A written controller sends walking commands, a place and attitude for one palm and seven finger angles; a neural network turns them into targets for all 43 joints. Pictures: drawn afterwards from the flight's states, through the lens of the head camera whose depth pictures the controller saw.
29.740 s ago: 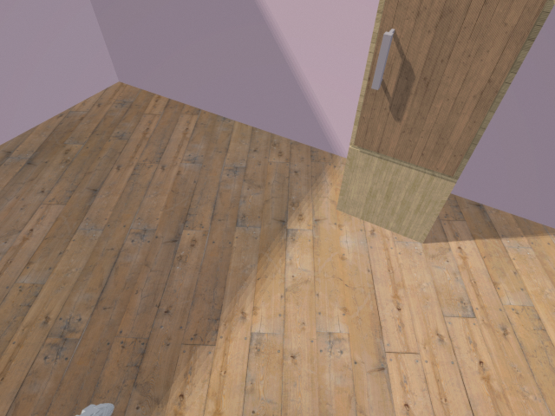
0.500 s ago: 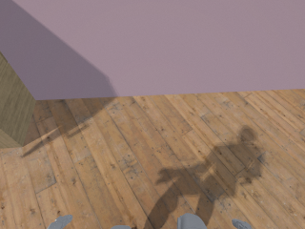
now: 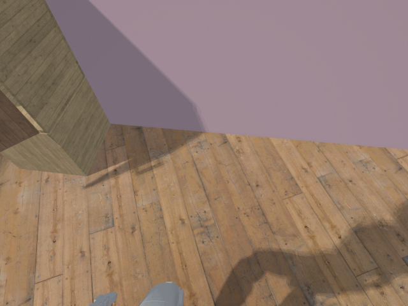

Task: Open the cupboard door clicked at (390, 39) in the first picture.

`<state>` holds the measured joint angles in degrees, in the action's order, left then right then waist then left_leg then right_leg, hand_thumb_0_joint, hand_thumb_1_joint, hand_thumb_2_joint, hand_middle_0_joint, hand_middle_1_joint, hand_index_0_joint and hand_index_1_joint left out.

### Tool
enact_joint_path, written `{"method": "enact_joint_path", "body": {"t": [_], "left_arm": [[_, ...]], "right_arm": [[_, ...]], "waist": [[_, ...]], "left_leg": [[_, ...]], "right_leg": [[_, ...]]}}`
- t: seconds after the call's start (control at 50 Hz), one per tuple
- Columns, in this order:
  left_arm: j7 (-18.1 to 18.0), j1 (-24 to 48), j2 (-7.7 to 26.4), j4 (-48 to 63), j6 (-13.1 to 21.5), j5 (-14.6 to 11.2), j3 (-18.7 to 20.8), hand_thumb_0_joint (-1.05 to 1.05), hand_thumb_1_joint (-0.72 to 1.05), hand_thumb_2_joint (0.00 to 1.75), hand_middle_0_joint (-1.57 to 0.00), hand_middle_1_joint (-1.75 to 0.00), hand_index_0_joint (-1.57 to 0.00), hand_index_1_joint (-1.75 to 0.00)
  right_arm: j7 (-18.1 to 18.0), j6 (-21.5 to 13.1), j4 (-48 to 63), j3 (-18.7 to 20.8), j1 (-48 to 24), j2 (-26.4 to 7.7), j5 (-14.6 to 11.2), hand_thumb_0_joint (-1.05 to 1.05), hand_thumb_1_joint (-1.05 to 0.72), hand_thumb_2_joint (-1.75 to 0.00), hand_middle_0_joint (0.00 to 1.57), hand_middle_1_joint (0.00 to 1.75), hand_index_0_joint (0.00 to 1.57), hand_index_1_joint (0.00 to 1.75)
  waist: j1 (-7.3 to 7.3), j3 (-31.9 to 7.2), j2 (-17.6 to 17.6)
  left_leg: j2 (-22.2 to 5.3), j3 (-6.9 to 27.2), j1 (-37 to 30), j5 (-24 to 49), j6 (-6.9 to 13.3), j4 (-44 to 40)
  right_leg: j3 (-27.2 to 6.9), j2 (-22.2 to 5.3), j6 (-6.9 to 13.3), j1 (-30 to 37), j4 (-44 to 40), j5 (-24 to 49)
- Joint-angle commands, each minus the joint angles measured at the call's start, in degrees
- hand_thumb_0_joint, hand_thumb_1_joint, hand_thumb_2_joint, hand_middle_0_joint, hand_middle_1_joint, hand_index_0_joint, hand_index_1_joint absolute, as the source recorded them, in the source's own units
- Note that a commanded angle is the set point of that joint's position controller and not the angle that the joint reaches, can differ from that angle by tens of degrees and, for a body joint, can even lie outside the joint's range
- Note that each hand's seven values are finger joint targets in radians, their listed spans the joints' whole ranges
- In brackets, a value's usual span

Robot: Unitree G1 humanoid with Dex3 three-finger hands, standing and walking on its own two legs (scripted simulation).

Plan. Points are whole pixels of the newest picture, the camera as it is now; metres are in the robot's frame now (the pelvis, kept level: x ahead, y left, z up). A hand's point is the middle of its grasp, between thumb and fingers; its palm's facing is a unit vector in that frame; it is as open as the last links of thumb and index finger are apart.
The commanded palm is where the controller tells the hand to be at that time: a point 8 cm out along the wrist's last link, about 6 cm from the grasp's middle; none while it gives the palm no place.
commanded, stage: turn to face it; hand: left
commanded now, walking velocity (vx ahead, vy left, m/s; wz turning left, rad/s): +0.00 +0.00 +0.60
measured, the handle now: out of the picture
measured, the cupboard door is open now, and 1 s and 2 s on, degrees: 45 45 45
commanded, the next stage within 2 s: take the last steps up to it in 1.00 s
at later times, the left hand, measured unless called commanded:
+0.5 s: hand out of the picture +0.06 +0.29 -0.17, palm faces +0.30 -0.93 -0.22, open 7.4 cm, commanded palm none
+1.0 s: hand out of the picture +0.10 +0.22 -0.15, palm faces +0.41 -0.87 -0.27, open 7.4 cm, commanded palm none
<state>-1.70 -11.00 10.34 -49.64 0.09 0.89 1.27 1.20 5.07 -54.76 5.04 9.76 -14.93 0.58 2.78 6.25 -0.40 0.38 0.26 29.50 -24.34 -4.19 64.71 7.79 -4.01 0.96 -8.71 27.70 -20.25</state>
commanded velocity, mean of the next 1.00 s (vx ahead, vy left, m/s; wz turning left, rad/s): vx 0.00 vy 0.00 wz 0.45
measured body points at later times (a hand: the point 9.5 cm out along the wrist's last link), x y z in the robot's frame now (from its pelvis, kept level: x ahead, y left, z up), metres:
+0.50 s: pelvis +0.03 +0.06 +0.00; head +0.07 +0.11 +0.45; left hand +0.04 +0.34 -0.15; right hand +0.20 -0.16 -0.12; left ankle +0.03 +0.12 -0.74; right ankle +0.07 -0.14 -0.64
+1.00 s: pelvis +0.08 +0.00 +0.00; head +0.14 +0.01 +0.44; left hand +0.08 +0.27 -0.13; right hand +0.21 -0.22 -0.17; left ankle +0.00 +0.10 -0.68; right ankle +0.08 -0.10 -0.74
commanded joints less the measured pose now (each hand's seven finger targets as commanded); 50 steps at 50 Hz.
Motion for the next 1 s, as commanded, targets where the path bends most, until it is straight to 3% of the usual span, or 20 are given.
{"method": "enact_joint_path", "body": {"t": [0.0,0.12,0.16,0.18,0.2,0.22,0.24,0.3,0.36,0.5,0.7,0.76,0.82,0.84,0.86,0.88,0.9,0.92,0.96,0.98], "left_arm": [[-0.72,-7.44,11.58,1.92,0.92,-0.06,3.36,0.00,0.90,0.90,-0.20,-0.30,-0.20,-0.30],[-0.38,-7.46,13.72,1.48,0.79,0.54,4.09,0.00,0.90,0.90,-0.20,-0.30,-0.20,-0.30],[0.01,-5.73,14.90,1.60,0.92,0.20,4.39,0.00,0.90,0.90,-0.20,-0.30,-0.20,-0.30],[0.23,-4.14,15.12,1.87,0.86,-0.22,4.46,0.00,0.90,0.90,-0.20,-0.30,-0.20,-0.30],[0.85,-2.91,11.97,3.70,0.55,-0.69,3.90,0.00,0.90,0.90,-0.20,-0.30,-0.20,-0.30],[0.71,-0.23,8.68,6.28,0.10,-0.80,2.72,0.00,0.90,0.90,-0.20,-0.30,-0.20,-0.30],[0.14,2.10,11.01,7.05,-0.92,-0.55,2.87,0.00,0.90,0.90,-0.20,-0.30,-0.20,-0.30],[0.47,1.36,10.37,3.46,-1.95,0.14,3.56,0.00,0.90,0.90,-0.20,-0.30,-0.20,-0.30],[1.22,-1.99,9.96,1.59,-2.32,0.61,3.87,0.00,0.90,0.90,-0.20,-0.30,-0.20,-0.30],[0.97,2.10,9.71,2.77,-2.00,0.56,3.68,0.00,0.90,0.90,-0.20,-0.30,-0.20,-0.30],[0.37,8.58,7.94,4.30,-1.20,-0.33,2.58,0.00,0.90,0.90,-0.20,-0.30,-0.20,-0.30],[0.10,6.71,7.42,3.84,-1.08,-0.66,2.44,0.00,0.90,0.90,-0.20,-0.30,-0.20,-0.30],[-0.15,1.15,7.61,1.99,-0.38,-0.93,2.76,0.00,0.90,0.90,-0.20,-0.30,-0.20,-0.30],[-0.34,-1.08,9.49,1.30,0.37,-0.68,2.96,0.00,0.90,0.90,-0.20,-0.30,-0.20,-0.30],[-0.79,-2.34,13.07,0.74,0.84,-0.05,3.68,0.00,0.90,0.90,-0.20,-0.30,-0.20,-0.30],[-0.77,-3.21,14.83,0.75,0.79,0.30,3.66,0.00,0.90,0.90,-0.20,-0.30,-0.20,-0.30],[-0.74,-2.63,13.62,1.00,0.67,0.10,2.92,0.00,0.90,0.90,-0.20,-0.30,-0.20,-0.30],[-0.84,1.57,10.06,1.54,0.77,-0.14,2.44,0.00,0.90,0.90,-0.20,-0.30,-0.20,-0.30],[-0.82,1.15,8.67,1.13,0.89,-0.55,2.12,0.00,0.90,0.90,-0.20,-0.30,-0.20,-0.30],[-0.77,0.36,8.09,0.75,1.24,-0.64,2.09,0.00,0.90,0.90,-0.20,-0.30,-0.20,-0.30]], "right_arm": [[0.31,-1.65,5.66,-0.54,-6.94,-2.20,0.12,0.00,-0.90,-0.90,0.20,0.30,0.20,0.30],[0.49,-2.51,6.93,-1.08,-8.66,-2.41,-0.04,0.00,-0.90,-0.90,0.20,0.30,0.20,0.30],[0.21,-3.05,6.18,-0.55,-3.75,-3.93,0.17,0.00,-0.90,-0.90,0.20,0.30,0.20,0.30],[0.16,-3.41,4.99,0.10,1.54,-5.82,0.44,0.00,-0.90,-0.90,0.20,0.30,0.20,0.30],[-0.14,-3.98,3.96,1.79,6.57,-12.18,0.93,0.00,-0.90,-0.90,0.20,0.30,0.20,0.30],[-0.74,-4.01,3.88,2.73,10.20,-16.77,0.22,0.00,-0.90,-0.90,0.20,0.30,0.20,0.30],[-1.07,-3.51,3.36,2.26,10.16,-15.73,-0.15,0.00,-0.90,-0.90,0.20,0.30,0.20,0.30],[-2.22,-4.02,6.57,1.03,-0.78,-11.58,0.36,0.00,-0.90,-0.90,0.20,0.30,0.20,0.30],[-2.08,-4.75,6.72,0.40,-2.17,-9.89,0.22,0.00,-0.90,-0.90,0.20,0.30,0.20,0.30],[-1.92,-5.05,4.89,0.70,2.89,-9.37,0.10,0.00,-0.90,-0.90,0.20,0.30,0.20,0.30],[-2.76,-4.79,2.25,0.79,8.91,-8.03,0.79,0.00,-0.90,-0.90,0.20,0.30,0.20,0.30],[-2.86,-4.35,2.43,0.80,7.48,-7.82,0.95,0.00,-0.90,-0.90,0.20,0.30,0.20,0.30],[-2.85,-4.21,2.38,0.74,5.49,-7.02,0.40,0.00,-0.90,-0.90,0.20,0.30,0.20,0.30],[-2.53,-4.47,2.33,0.57,5.50,-5.79,-0.18,0.00,-0.90,-0.90,0.20,0.30,0.20,0.30],[-2.22,-4.68,2.76,0.18,6.33,-2.52,-0.83,0.00,-0.90,-0.90,0.20,0.30,0.20,0.30],[-2.31,-4.39,3.61,0.23,5.69,-2.70,-0.39,0.00,-0.90,-0.90,0.20,0.30,0.20,0.30],[-2.07,-3.65,2.91,0.57,5.69,-3.94,0.14,0.00,-0.90,-0.90,0.20,0.30,0.20,0.30],[-1.83,-2.89,1.42,0.59,6.48,-3.07,0.61,0.00,-0.90,-0.90,0.20,0.30,0.20,0.30],[-1.56,-2.18,0.19,0.37,5.20,-2.88,0.24,0.00,-0.90,-0.90,0.20,0.30,0.20,0.30],[-1.48,-2.19,0.07,0.16,4.90,-2.50,0.19,0.00,-0.90,-0.90,0.20,0.30,0.20,0.30]], "waist": [[-4.79,-7.11,10.55],[-4.31,-7.08,13.10],[-1.28,-10.04,11.28],[2.11,-12.51,8.63],[4.80,-16.18,-6.16],[5.36,-18.56,-16.22],[4.54,-17.24,-5.90],[-0.40,-7.64,-7.58],[-2.99,-7.49,-6.09],[-2.12,-8.58,-5.54],[0.04,-10.63,-7.39],[-0.76,-10.93,-8.35],[-3.49,-12.47,-6.25],[-4.33,-13.65,-1.61],[-4.32,-14.58,10.63],[-4.72,-13.32,15.75],[-4.18,-10.65,10.52],[-1.35,-7.24,9.12],[-1.15,-6.57,9.68],[-1.20,-6.38,10.42]], "left_leg": [[-1.15,-2.80,4.92,0.37,-0.30,-7.41],[0.63,-7.44,-4.13,0.49,2.18,-21.30],[2.96,-9.17,-13.56,6.63,3.50,-30.21],[1.44,-7.35,-23.09,15.59,4.75,-36.20],[-12.27,9.68,-36.37,34.49,11.03,-37.90],[-24.53,27.32,-37.88,61.84,19.59,-39.74],[-25.39,23.29,-34.83,56.14,20.70,-39.73],[-16.32,16.34,-20.81,32.18,15.30,-45.11],[-12.16,12.57,-18.62,28.50,12.28,-46.87],[-11.28,16.79,-22.36,28.64,12.96,-46.95],[-12.31,23.08,-26.55,44.09,15.17,-42.02],[-11.70,24.08,-22.51,45.03,14.64,-41.08],[-8.71,23.09,-17.11,40.12,11.74,-37.56],[-6.42,20.79,-11.86,32.05,9.08,-34.24],[0.06,12.41,-0.26,10.27,4.82,-26.07],[5.00,4.45,2.49,-11.60,2.18,-13.76],[2.70,5.78,0.17,-10.58,2.34,-4.92],[1.75,5.49,2.70,-6.11,1.66,-0.15],[0.59,3.66,3.32,-1.52,0.80,4.13],[-0.08,3.24,3.82,-0.05,0.59,4.17]], "right_leg": [[-4.45,-14.01,3.62,13.19,-2.88,53.42],[-0.98,-16.06,4.30,10.05,1.62,55.83],[1.72,-15.24,2.19,7.07,9.02,55.83],[3.38,-14.56,0.16,1.21,17.93,48.45],[4.41,-7.82,-3.72,-15.53,32.56,13.30],[-1.12,-1.46,-5.74,-25.24,44.20,-18.57],[-8.09,-3.12,-4.89,-24.98,46.51,-16.95],[-9.47,-4.04,-5.99,-24.61,44.15,-6.42],[-9.00,-2.80,-6.67,-23.05,42.41,0.75],[-9.64,-1.30,-7.90,-25.90,37.98,3.56],[-9.77,2.17,-6.34,-20.91,24.06,-4.29],[-9.24,3.93,-5.06,-13.06,15.76,-5.01],[-8.88,4.44,-4.06,-0.42,-0.44,6.40],[-11.41,1.21,-3.57,8.25,-7.69,13.95],[-23.25,-11.63,0.44,17.94,-9.18,23.23],[-30.29,-22.71,7.30,13.14,-8.14,34.97],[-25.96,-21.87,9.66,5.09,-8.31,33.32],[-20.11,-16.38,8.67,5.35,-8.11,37.74],[-14.58,-12.09,6.07,5.76,-5.93,47.25],[-12.28,-11.88,5.43,6.67,-5.81,49.85]]}}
